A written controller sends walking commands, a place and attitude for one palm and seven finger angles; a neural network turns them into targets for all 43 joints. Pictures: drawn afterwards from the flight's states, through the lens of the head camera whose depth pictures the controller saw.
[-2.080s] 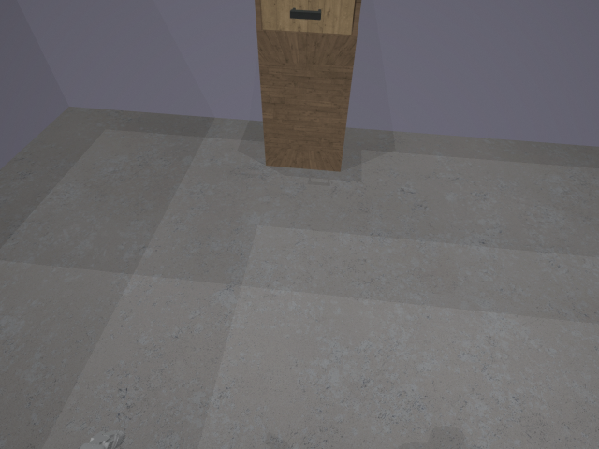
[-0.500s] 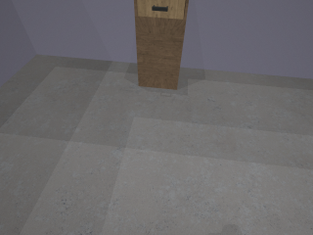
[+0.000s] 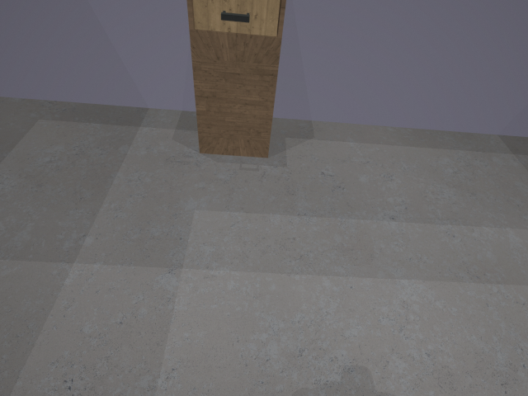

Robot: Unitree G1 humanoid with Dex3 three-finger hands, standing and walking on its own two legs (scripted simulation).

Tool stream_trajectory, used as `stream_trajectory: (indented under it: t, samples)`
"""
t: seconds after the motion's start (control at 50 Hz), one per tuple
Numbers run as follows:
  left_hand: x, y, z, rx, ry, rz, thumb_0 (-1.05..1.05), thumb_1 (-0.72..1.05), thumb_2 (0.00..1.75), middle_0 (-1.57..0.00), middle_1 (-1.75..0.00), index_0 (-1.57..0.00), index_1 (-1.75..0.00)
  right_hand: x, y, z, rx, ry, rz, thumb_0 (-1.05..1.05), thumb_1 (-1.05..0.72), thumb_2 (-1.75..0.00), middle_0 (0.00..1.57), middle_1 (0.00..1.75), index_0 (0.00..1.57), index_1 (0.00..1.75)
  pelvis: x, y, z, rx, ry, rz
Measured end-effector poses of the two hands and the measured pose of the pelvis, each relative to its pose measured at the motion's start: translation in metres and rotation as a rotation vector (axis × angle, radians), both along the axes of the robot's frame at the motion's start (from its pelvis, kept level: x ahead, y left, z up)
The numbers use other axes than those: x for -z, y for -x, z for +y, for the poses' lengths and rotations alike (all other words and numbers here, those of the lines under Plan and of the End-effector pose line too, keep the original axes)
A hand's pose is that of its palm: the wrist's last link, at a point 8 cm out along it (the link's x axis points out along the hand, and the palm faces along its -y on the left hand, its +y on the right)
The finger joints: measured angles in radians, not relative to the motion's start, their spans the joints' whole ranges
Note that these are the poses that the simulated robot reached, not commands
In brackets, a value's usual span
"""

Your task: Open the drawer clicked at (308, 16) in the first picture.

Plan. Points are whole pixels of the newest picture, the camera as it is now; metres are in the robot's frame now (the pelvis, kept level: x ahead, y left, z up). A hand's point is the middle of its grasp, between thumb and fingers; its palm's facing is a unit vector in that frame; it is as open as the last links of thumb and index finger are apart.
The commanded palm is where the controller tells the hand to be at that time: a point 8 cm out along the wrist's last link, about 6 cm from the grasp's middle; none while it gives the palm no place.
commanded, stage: walk to a spot facing it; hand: left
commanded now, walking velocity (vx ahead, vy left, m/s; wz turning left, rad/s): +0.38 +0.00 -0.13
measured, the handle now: (235, 15) +1.51 +0.17 +0.02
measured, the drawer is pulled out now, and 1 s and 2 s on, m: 0.00 0.00 0.00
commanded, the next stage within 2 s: turn to face it in 1.36 s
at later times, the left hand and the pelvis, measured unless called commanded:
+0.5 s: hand (192, 330) +0.28 +0.14 -0.17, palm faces +0.00 -0.98 -0.20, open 7.2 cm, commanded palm none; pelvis +0.21 -0.04 +0.00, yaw -1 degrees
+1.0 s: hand (189, 252) +0.45 +0.18 -0.17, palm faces -0.02 -0.99 -0.14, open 7.4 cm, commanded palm none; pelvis +0.42 +0.00 +0.01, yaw -4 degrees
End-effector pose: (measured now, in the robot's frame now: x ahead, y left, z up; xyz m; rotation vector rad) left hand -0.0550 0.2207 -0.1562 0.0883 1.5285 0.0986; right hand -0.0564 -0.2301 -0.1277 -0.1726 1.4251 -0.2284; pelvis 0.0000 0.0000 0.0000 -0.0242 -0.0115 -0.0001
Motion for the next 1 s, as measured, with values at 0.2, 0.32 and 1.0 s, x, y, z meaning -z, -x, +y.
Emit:
stream_trajectory:
  t: [0.2, 0.32, 1.0]
  samples:
    - [-0.01, -0.216, -0.009, 0.124, -0.018, -0.285, 0.01, 0.92, 0.9, -0.19, -0.3, -0.2, -0.3, -0.019, 0.049, 0.037, 0.163, -0.096, 0.351, 0.0, -0.91, -0.9, 0.21, 0.3, 0.21, 0.3, 0.001, -0.073, -0.015, 0.029, 0.003, 0.01]
    - [-0.005, -0.322, -0.034, 0.153, -0.055, -0.456, 0.01, 0.92, 0.9, -0.19, -0.3, -0.2, -0.3, 0.006, -0.005, 0.013, 0.202, -0.12, 0.383, 0.0, -0.91, -0.9, 0.21, 0.3, 0.21, 0.3, 0.023, -0.136, -0.04, 0.041, -0.009, -0.012]
    - [-0.019, -0.506, 0.008, 0.054, -0.021, -0.189, 0.01, 0.91, 0.9, -0.19, -0.3, -0.2, -0.3, -0.011, -0.422, 0.008, 0.074, -0.018, -0.012, -0.01, -0.94, -0.9, 0.2, 0.3, 0.21, 0.3, -0.014, -0.419, 0.001, 0.069, -0.015, 0.005]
